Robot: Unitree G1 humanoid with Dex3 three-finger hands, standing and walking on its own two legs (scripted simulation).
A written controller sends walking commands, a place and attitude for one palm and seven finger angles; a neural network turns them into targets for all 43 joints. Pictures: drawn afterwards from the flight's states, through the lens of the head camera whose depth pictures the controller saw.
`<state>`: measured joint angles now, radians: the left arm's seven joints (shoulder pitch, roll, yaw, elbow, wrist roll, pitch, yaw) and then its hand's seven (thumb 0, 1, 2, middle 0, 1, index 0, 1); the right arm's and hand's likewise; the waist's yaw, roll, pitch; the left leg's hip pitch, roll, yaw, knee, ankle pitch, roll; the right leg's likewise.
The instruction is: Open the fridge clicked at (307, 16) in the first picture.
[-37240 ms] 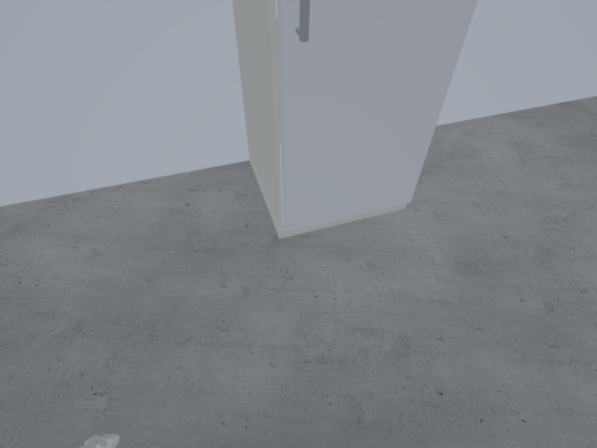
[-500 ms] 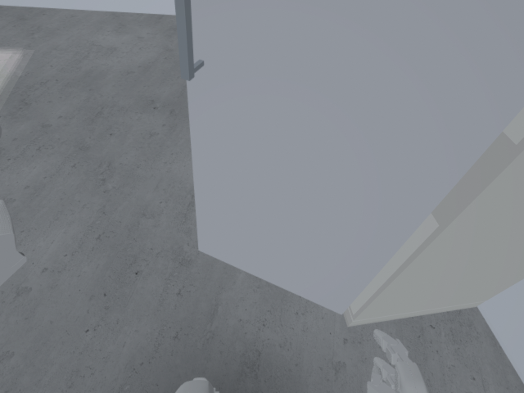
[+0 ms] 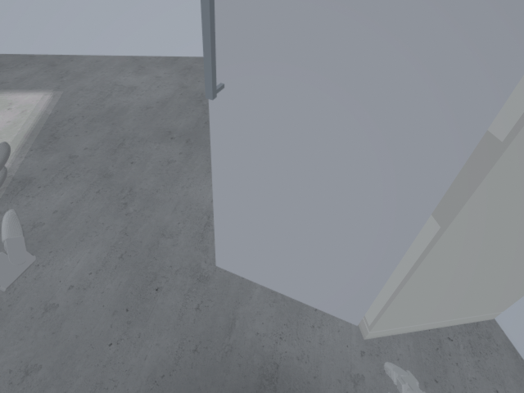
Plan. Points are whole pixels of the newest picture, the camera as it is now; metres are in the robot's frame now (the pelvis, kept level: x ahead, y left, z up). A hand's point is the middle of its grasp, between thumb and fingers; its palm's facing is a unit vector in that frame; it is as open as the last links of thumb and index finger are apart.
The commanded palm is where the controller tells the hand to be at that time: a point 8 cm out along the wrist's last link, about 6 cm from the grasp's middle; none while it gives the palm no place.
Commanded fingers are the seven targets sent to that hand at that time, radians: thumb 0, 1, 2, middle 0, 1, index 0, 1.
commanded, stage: stop stepping back and stand still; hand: left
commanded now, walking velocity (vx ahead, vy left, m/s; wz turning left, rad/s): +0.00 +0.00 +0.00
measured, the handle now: (213, 21) +0.72 +0.16 +0.28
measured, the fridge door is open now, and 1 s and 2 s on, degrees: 57 57 57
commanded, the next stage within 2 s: let the arm hang, fingers relaxed in 0.04 s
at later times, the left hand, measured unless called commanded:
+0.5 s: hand out of the picture +0.09 +0.20 -0.17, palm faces +0.08 -0.99 -0.15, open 6.9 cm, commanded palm none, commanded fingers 0.00 0.90 0.90 -0.20 -0.30 -0.20 -0.30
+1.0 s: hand out of the picture +0.07 +0.24 -0.16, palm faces +0.05 -0.98 -0.21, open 7.4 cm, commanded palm none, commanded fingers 0.00 0.90 0.90 -0.20 -0.30 -0.20 -0.30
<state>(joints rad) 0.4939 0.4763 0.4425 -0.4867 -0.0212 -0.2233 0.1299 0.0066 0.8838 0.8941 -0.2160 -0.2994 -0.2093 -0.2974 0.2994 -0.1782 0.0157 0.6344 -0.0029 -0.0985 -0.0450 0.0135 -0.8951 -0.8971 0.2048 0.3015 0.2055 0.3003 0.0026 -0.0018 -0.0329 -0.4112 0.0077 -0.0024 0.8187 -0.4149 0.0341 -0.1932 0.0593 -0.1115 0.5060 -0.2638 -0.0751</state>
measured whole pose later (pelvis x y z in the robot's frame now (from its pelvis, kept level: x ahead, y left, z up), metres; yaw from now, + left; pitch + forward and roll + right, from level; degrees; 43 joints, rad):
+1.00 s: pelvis +0.06 +0.05 +0.01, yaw +3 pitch -1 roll +0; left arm 0.25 0.19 -0.01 1.11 0.02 0.00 0.03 0.00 0.91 0.89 -0.20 -0.30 -0.20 -0.29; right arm 0.26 -0.17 0.00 1.07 -0.01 -0.01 -0.03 0.01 -0.91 -0.90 0.20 0.30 0.20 0.30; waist 0.00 -0.01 0.03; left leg -0.15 -0.06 0.03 0.43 -0.26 0.06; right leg -0.16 -0.05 0.04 0.43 -0.25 0.05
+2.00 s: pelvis +0.07 +0.04 +0.02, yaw +2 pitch -1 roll +0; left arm 0.22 0.20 -0.01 1.14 0.01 -0.02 0.03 0.00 0.90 0.89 -0.21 -0.30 -0.20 -0.29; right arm 0.24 -0.18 0.00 1.12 -0.01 -0.01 -0.03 0.01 -0.90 -0.90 0.20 0.30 0.20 0.30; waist -0.01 -0.02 0.05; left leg -0.12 -0.03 0.03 0.38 -0.24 0.04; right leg -0.13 -0.02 0.04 0.38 -0.23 0.03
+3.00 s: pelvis +0.07 +0.03 +0.02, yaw +3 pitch -1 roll +0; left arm 0.15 0.28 0.00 1.13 0.01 -0.02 0.02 0.00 0.90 0.89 -0.21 -0.30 -0.20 -0.29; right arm 0.16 -0.26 0.00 1.12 -0.01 -0.01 -0.02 0.01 -0.90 -0.90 0.20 0.30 0.20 0.30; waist -0.01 -0.02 0.06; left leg -0.09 -0.03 0.02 0.33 -0.22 0.03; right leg -0.10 -0.03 0.03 0.35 -0.22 0.03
